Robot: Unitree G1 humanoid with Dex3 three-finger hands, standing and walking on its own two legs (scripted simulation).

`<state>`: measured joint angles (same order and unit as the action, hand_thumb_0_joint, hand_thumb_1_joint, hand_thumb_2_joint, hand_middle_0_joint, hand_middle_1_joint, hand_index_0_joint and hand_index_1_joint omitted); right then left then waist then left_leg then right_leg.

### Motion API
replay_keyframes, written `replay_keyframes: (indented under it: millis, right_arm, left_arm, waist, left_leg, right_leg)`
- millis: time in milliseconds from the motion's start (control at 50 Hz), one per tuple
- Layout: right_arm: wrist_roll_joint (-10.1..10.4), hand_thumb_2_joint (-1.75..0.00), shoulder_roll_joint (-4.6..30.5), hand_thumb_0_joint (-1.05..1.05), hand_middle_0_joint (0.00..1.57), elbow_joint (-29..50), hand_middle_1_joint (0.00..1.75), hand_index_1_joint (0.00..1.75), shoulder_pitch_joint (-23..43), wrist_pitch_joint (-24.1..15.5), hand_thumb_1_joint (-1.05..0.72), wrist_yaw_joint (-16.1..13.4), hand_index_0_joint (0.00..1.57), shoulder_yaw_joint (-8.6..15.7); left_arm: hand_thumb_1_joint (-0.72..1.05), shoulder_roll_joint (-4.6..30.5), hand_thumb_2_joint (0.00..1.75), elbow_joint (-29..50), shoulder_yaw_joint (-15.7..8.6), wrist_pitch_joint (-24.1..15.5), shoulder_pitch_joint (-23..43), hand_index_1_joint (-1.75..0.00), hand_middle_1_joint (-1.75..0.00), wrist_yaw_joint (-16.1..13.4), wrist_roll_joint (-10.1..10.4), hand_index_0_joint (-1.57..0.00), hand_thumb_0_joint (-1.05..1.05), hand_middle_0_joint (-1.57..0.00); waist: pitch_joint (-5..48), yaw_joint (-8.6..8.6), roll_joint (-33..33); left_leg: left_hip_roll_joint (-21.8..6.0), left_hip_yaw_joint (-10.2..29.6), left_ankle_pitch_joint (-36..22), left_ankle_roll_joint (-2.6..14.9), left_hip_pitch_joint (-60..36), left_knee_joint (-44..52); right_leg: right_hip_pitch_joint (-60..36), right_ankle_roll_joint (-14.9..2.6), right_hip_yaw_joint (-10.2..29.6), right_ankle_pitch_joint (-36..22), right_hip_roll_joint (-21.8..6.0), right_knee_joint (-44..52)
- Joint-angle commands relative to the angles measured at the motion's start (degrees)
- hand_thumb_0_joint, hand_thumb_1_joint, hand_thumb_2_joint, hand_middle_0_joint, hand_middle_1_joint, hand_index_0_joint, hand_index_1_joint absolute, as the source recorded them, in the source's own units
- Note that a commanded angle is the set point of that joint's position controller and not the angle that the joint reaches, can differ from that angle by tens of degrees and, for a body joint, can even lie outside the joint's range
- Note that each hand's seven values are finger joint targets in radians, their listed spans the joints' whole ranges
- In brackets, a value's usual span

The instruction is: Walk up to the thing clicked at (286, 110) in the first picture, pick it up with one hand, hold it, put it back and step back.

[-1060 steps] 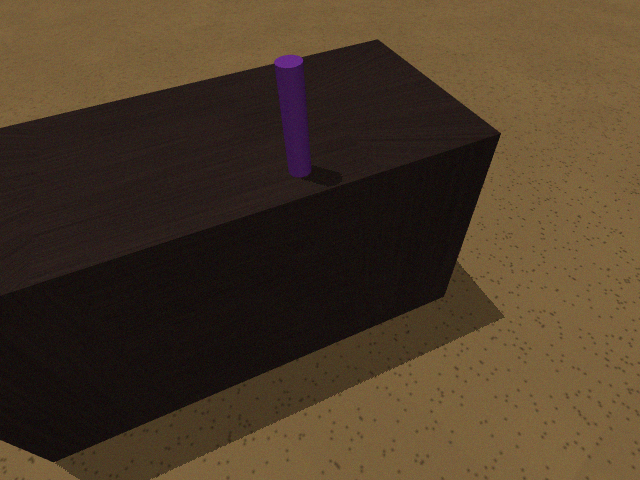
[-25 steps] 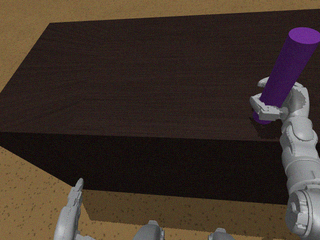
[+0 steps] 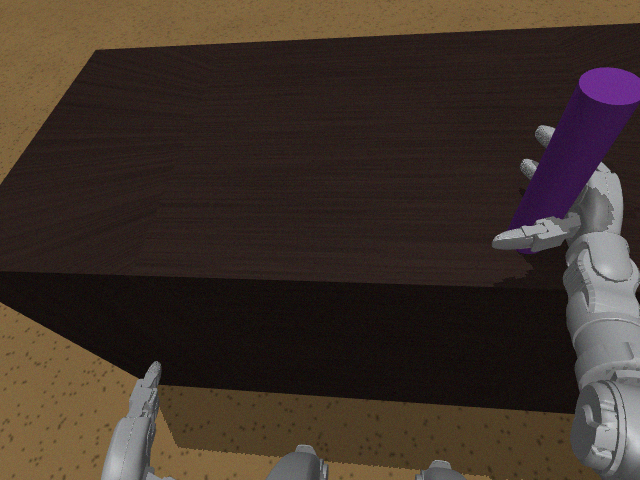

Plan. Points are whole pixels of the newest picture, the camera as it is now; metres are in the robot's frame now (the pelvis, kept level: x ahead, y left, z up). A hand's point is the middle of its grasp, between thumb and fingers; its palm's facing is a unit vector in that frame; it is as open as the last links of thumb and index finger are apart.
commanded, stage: withdraw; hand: right
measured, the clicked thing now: (558, 179) +0.45 -0.20 +0.11
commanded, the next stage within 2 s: rise in 0.34 s
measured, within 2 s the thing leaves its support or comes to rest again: neither
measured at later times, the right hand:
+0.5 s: hand out of the picture +0.47 -0.26 +0.20, palm faces +0.17 +0.98 -0.06, open 17.4 cm
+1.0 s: hand out of the picture +0.39 -0.35 +0.16, palm faces +0.43 +0.83 -0.34, open 17.6 cm
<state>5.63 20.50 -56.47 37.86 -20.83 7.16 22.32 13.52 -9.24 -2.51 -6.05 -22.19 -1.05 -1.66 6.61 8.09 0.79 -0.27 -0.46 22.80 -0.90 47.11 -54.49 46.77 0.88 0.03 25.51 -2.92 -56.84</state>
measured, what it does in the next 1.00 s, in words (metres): shifts its weight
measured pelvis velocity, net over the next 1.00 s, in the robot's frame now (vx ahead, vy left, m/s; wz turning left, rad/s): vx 0.05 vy -0.01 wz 0.00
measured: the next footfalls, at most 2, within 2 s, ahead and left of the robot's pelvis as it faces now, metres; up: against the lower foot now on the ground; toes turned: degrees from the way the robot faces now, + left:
none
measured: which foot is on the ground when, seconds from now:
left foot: down 0.00-1.00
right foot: down 0.00-1.00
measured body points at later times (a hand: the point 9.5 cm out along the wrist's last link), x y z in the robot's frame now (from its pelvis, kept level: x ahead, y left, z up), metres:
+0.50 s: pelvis +0.01 +0.00 +0.03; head +0.05 -0.01 +0.47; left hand +0.16 +0.26 -0.02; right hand +0.46 -0.32 +0.20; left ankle +0.03 +0.13 -0.68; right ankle +0.02 -0.13 -0.68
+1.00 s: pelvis +0.05 -0.01 +0.05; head +0.06 -0.01 +0.50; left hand +0.22 +0.24 +0.01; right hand +0.36 -0.39 +0.18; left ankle +0.03 +0.13 -0.68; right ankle +0.02 -0.13 -0.68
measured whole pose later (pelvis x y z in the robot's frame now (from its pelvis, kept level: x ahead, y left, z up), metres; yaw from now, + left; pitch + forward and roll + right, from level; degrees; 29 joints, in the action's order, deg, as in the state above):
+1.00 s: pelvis +0.05 -0.01 +0.05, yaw +0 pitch +7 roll +1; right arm 2.3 31.1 -32.1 15.4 -2.3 0.7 22.1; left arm 15.3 -18.3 -3.5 -4.3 -20.7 -0.9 3.4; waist 7.3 -0.2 -2.1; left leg -0.9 0.1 18.0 -1.7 22.8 -33.9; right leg 22.9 0.1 -1.3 21.3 -2.1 -37.2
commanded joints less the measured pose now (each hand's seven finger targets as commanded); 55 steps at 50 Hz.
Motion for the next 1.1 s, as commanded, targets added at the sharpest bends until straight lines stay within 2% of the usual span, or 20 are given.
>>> replay_keyframes:
  millis: [0,40,180,260,340,380,440,460,520,560,640,680,760,800,840,860,900,960,1020,1080]
  right_arm:
    - [0.26,-0.13,11.73,0.00,0.13,10.95,0.14,0.14,21.80,-3.87,0.48,0.05,0.14,0.86]
    - [-0.15,-0.12,17.75,0.00,0.11,16.46,0.13,0.13,25.08,-4.46,0.49,-0.08,0.12,3.59]
    - [0.62,-0.04,23.00,0.00,0.07,22.75,0.05,0.05,29.10,-1.39,0.51,0.23,0.06,5.37]
    - [1.07,-0.04,20.85,0.00,0.06,17.99,0.05,0.05,29.94,2.49,0.52,1.65,0.05,3.01]
    - [1.34,-0.03,24.72,0.00,0.06,14.82,0.05,0.05,31.52,6.62,0.53,4.02,0.05,3.74]
    - [2.08,-0.04,21.32,0.00,0.06,7.67,0.05,0.05,28.52,9.52,0.53,6.13,0.05,1.83]
    - [2.54,-0.05,24.79,0.00,0.06,7.08,0.06,0.06,29.31,12.03,0.49,8.82,0.07,3.01]
    - [-3.84,-0.04,34.52,0.00,0.06,7.61,0.06,0.06,26.72,11.86,0.51,5.41,0.07,3.72]
    - [-2.99,-0.03,26.63,0.00,0.06,-1.92,0.06,0.06,22.54,13.63,0.58,2.20,0.06,-0.48]
    - [-4.79,-0.03,37.84,0.00,0.06,9.72,0.06,0.06,28.54,13.17,0.57,-0.05,0.06,4.07]
    - [-6.58,-0.04,42.18,0.00,0.05,11.12,0.06,0.06,30.20,13.33,0.61,-3.63,0.05,6.09]
    - [-6.95,-0.03,45.42,0.00,0.05,18.45,0.06,0.06,34.47,12.33,0.61,-5.78,0.05,8.06]
    - [-6.87,-0.04,36.28,0.00,0.05,17.49,0.06,0.06,23.09,12.08,0.61,-8.27,0.05,5.10]
    - [-6.33,-0.04,30.86,0.00,0.05,12.92,0.06,0.06,11.72,13.04,0.61,-8.45,0.05,3.13]
    - [-5.65,-0.04,28.86,0.00,0.05,18.28,0.06,0.06,7.36,13.53,0.60,-8.21,0.05,2.39]
    - [-4.84,-0.04,24.78,0.00,0.06,19.80,0.06,0.06,1.46,14.19,0.60,-7.64,0.05,0.29]
    - [-3.29,-0.05,22.82,0.00,0.06,28.56,0.06,0.06,-8.07,15.25,0.58,-6.90,0.05,0.22]
    - [-1.72,-0.05,25.27,0.00,0.06,50.93,0.05,0.06,-20.42,15.89,0.56,-6.62,0.05,4.15]
    - [-0.65,-0.05,18.06,0.00,0.06,64.44,0.06,0.06,-28.05,16.75,0.56,-6.80,0.05,0.51]
    - [-0.75,-0.05,19.76,0.00,0.06,74.76,0.06,0.06,-36.40,16.50,0.56,-8.43,0.05,4.70]
  left_arm:
    - [-0.52,7.77,0.03,10.12,-4.15,-3.17,-0.12,-0.05,-0.06,-0.73,0.36,-0.06,0.00,-0.06]
    - [-0.51,10.33,0.03,11.88,-6.40,-2.97,-0.32,-0.05,-0.06,-1.04,0.30,-0.06,0.00,-0.06]
    - [-0.52,10.42,0.03,8.86,-6.22,-1.94,-0.30,-0.05,-0.05,-1.70,1.31,-0.06,0.00,-0.05]
    - [-0.52,8.56,0.02,5.29,-3.89,-2.30,2.86,-0.04,-0.05,-2.20,2.15,-0.06,0.00,-0.05]
    - [-0.52,9.68,0.02,3.26,-3.42,-2.66,5.02,-0.04,-0.05,-2.74,2.96,-0.06,0.00,-0.05]
    - [-0.52,8.95,0.01,-1.24,-2.46,-2.73,2.01,-0.04,-0.05,-2.82,3.11,-0.06,0.00,-0.05]
    - [-0.56,10.09,0.07,3.95,-1.86,-3.58,5.23,-0.07,-0.06,-3.09,3.57,-0.05,0.00,-0.06]
    - [-0.54,11.18,0.05,10.53,-3.33,-2.98,6.95,-0.06,-0.06,-2.82,3.71,-0.06,0.00,-0.06]
    - [-0.53,8.51,0.04,-1.34,-2.45,-0.91,-4.88,-0.05,-0.05,-1.49,4.08,-0.05,0.00,-0.05]
    - [-0.54,8.19,0.05,0.67,-2.20,-0.80,-1.45,-0.05,-0.05,-0.75,4.18,-0.05,0.00,-0.05]
    - [-0.52,8.66,0.06,-2.51,-2.26,-0.51,0.12,-0.05,-0.05,-0.30,4.13,-0.05,0.00,-0.05]
    - [-0.52,9.60,0.06,0.11,-2.43,-1.15,5.02,-0.04,-0.05,-0.45,4.16,-0.05,0.00,-0.05]
    - [-0.54,10.56,0.07,3.05,-2.18,-2.15,8.59,-0.05,-0.04,-1.41,3.95,-0.04,0.00,-0.04]
    - [-0.55,12.26,0.07,-0.18,-4.98,-1.80,3.57,-0.05,-0.04,-1.68,3.85,-0.04,0.00,-0.05]
    - [-0.54,11.99,0.07,1.31,-5.05,-1.73,2.71,-0.04,-0.04,-1.62,4.10,-0.04,0.00,-0.05]
    - [-0.54,9.66,0.07,0.50,-3.08,-1.54,1.12,-0.04,-0.04,-1.18,4.29,-0.04,0.00,-0.05]
    - [-0.54,7.78,0.06,-4.30,-3.36,-0.40,-3.99,-0.04,-0.04,-0.46,5.07,-0.05,0.00,-0.05]
    - [-0.54,7.36,0.06,-4.42,-4.54,0.82,-3.44,-0.04,-0.04,0.94,5.83,-0.05,0.00,-0.05]
    - [-0.54,5.41,0.06,-7.14,-4.08,1.99,-2.27,-0.05,-0.05,1.76,6.10,-0.05,0.00,-0.05]
    - [-0.54,6.71,0.07,-6.64,-5.54,2.80,1.39,-0.05,-0.05,0.98,5.49,-0.05,0.00,-0.05]
  waist:
    - [21.99,0.18,-3.51]
    - [26.72,-0.18,-6.10]
    - [27.51,-2.21,-10.71]
    - [22.35,-2.18,-8.53]
    - [20.54,-2.36,-7.69]
    - [14.58,-1.25,-4.33]
    - [18.32,-1.11,-1.28]
    - [19.02,-5.25,2.45]
    - [6.24,-2.05,2.43]
    - [14.96,-5.24,-2.68]
    - [16.34,-6.41,-5.48]
    - [24.41,-7.85,-11.62]
    - [27.22,-7.66,-10.97]
    - [21.26,-6.44,-7.17]
    - [20.23,-6.78,-6.67]
    - [16.62,-7.75,-8.49]
    - [13.13,-8.43,-8.50]
    - [9.72,-10.21,-9.15]
    - [4.30,-8.59,-8.43]
    - [5.78,-10.21,-10.21]
  left_leg:
    - [1.56,-0.11,-13.34,1.01,-11.15,6.58]
    - [1.32,0.22,-16.41,0.91,-14.44,6.41]
    - [1.20,-0.25,-18.71,1.21,-17.76,8.40]
    - [1.45,-0.78,-16.04,1.25,-17.78,10.93]
    - [1.35,-0.93,-15.39,1.10,-18.92,13.29]
    - [1.60,-1.39,-13.72,0.94,-17.04,14.53]
    - [1.37,-0.99,-15.52,0.45,-20.49,15.61]
    - [0.84,-0.77,-15.47,0.18,-24.39,17.72]
    - [0.93,-1.23,-11.81,0.33,-19.68,19.44]
    - [0.13,-0.24,-14.92,0.23,-24.59,19.71]
    - [-0.03,-0.22,-17.55,0.44,-27.27,20.32]
    - [0.15,-0.44,-19.89,1.10,-30.03,19.70]
    - [1.38,-1.81,-25.69,2.08,-30.88,19.38]
    - [1.61,-2.63,-25.66,2.08,-28.87,20.18]
    - [1.39,-2.65,-27.64,1.99,-29.32,20.40]
    - [1.54,-2.99,-25.93,2.07,-28.21,20.98]
    - [1.75,-3.42,-26.08,2.14,-27.75,21.51]
    - [1.66,-3.62,-25.91,2.35,-30.64,22.45]
    - [1.81,-3.57,-23.50,2.24,-30.89,23.61]
    - [1.21,-3.33,-23.07,2.10,-32.90,23.74]
  right_leg:
    - [-12.30,-1.46,0.26,-12.74,1.62,7.39]
    - [-14.99,-1.32,-0.12,-15.53,1.82,7.25]
    - [-20.28,-0.82,-0.23,-19.18,1.89,9.75]
    - [-20.34,-0.86,0.18,-16.73,1.50,12.69]
    - [-21.52,-0.99,0.17,-16.32,1.35,15.14]
    - [-19.72,-1.39,0.33,-14.68,1.33,16.42]
    - [-21.53,-1.87,0.10,-16.10,1.47,16.82]
    - [-22.25,-1.64,-1.26,-16.70,1.98,18.52]
    - [-19.50,-1.90,-1.58,-12.20,2.27,20.41]
    - [-22.55,-1.90,-2.41,-15.58,2.79,20.81]
    - [-24.37,-1.52,-2.74,-18.08,3.24,21.15]
    - [-29.26,-0.65,-2.37,-22.16,2.87,21.28]
    - [-34.71,0.52,-1.37,-32.96,1.50,20.67]
    - [-34.16,0.47,-1.13,-34.48,1.10,20.62]
    - [-34.77,0.39,-1.44,-36.47,1.01,21.05]
    - [-34.72,0.57,-1.44,-37.05,0.86,21.68]
    - [-35.03,0.51,-1.51,-39.06,0.63,22.44]
    - [-32.45,0.05,-2.36,-35.71,1.26,24.48]
    - [-31.23,-0.14,-2.46,-30.63,1.11,26.37]
    - [-32.76,-0.07,-2.01,-30.60,1.22,26.72]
